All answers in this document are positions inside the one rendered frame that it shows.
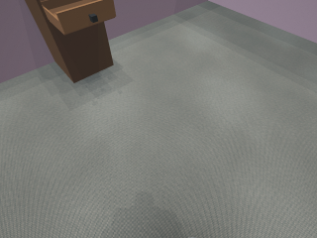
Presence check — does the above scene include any handle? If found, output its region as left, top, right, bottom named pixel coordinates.
left=88, top=13, right=98, bottom=23

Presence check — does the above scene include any drawer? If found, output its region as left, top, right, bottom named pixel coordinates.
left=41, top=0, right=116, bottom=35

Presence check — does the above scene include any cabinet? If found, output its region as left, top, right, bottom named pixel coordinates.
left=25, top=0, right=113, bottom=83

